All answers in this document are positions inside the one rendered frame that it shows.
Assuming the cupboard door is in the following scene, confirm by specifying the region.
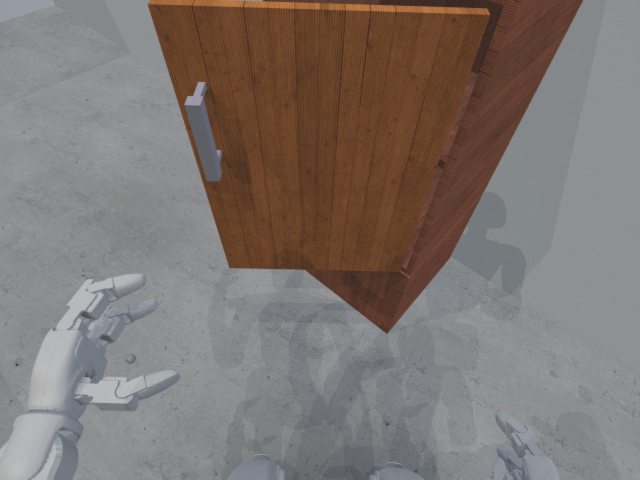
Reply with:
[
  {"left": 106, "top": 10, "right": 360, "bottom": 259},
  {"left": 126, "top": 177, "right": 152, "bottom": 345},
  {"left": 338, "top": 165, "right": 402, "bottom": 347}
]
[{"left": 148, "top": 0, "right": 490, "bottom": 272}]

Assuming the left robot thigh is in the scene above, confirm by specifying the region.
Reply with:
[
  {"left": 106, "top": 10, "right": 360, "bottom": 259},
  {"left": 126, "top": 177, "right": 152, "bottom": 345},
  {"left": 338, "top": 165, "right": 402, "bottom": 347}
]
[{"left": 227, "top": 459, "right": 285, "bottom": 480}]

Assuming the robot right hand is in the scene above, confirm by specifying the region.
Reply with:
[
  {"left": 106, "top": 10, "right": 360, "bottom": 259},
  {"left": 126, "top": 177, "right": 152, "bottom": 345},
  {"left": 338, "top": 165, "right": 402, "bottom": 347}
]
[{"left": 486, "top": 410, "right": 561, "bottom": 480}]

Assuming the handle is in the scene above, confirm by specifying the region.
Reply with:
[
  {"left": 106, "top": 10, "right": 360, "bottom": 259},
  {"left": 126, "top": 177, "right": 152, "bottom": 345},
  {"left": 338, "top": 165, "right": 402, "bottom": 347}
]
[{"left": 184, "top": 82, "right": 222, "bottom": 181}]

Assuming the robot left hand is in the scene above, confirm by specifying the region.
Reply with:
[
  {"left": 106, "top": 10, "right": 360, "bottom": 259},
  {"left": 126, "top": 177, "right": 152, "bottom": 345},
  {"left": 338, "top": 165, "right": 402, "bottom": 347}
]
[{"left": 27, "top": 274, "right": 181, "bottom": 420}]

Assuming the robot left forearm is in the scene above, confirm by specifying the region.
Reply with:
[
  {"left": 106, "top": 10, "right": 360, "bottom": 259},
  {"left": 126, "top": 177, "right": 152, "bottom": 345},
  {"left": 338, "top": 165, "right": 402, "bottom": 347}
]
[{"left": 0, "top": 410, "right": 84, "bottom": 480}]

